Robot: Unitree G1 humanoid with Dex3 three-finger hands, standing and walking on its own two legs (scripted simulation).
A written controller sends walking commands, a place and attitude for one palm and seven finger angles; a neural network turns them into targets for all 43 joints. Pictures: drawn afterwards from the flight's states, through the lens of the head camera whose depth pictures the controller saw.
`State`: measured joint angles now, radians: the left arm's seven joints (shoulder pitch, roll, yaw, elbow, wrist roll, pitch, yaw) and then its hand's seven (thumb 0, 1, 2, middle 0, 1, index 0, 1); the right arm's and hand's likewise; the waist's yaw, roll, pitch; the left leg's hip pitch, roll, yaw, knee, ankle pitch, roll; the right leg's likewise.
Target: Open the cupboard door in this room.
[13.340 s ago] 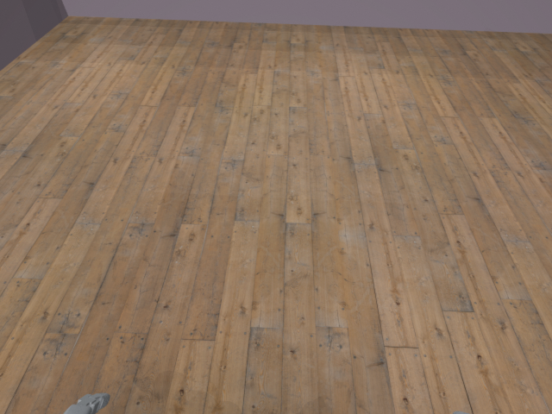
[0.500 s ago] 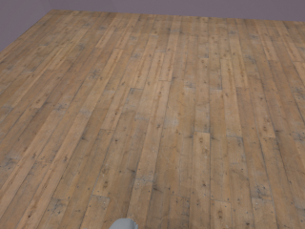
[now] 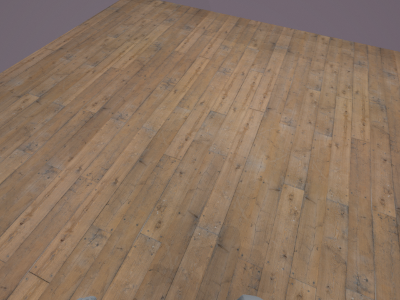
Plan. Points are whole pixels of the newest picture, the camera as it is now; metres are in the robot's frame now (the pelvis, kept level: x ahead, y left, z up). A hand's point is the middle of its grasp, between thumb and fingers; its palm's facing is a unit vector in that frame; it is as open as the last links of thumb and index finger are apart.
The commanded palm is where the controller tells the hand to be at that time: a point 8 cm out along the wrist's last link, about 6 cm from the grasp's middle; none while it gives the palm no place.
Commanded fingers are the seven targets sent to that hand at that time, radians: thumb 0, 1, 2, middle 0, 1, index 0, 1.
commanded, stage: turn or walk to find it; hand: left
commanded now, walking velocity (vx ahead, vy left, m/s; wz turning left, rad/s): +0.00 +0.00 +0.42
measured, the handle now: out of the picture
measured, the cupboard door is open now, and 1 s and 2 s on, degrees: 0 0 0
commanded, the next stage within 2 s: none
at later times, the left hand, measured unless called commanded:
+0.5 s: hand out of the picture -0.04 +0.15 -0.16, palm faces +0.28 -0.93 -0.26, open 7.3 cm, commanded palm none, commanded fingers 0.00 0.90 0.90 -0.20 -0.30 -0.20 -0.30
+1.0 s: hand out of the picture -0.08 +0.20 -0.16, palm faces +0.46 -0.85 -0.25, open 7.4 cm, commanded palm none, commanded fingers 0.00 0.90 0.90 -0.20 -0.30 -0.20 -0.30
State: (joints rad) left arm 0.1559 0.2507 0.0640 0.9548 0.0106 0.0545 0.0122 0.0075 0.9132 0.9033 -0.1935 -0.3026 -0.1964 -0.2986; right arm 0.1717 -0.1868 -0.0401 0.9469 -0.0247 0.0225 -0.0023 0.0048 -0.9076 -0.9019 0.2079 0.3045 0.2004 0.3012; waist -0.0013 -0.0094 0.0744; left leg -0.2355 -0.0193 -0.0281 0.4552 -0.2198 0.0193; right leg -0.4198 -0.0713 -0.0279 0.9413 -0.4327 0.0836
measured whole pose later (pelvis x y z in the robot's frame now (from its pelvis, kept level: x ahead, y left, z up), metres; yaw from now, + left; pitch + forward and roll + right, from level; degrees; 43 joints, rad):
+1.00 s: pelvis -0.07 -0.03 +0.00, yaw +26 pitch -1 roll -1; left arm 0.15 0.24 0.06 0.95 0.01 0.05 0.01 0.01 0.91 0.90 -0.19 -0.30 -0.20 -0.30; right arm 0.17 -0.19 -0.04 0.95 -0.03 0.03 0.00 0.01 -0.91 -0.90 0.21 0.30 0.20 0.30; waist -0.01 0.00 0.07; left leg -0.23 -0.02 -0.04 0.47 -0.22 0.03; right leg -0.39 -0.07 -0.03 0.86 -0.44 0.08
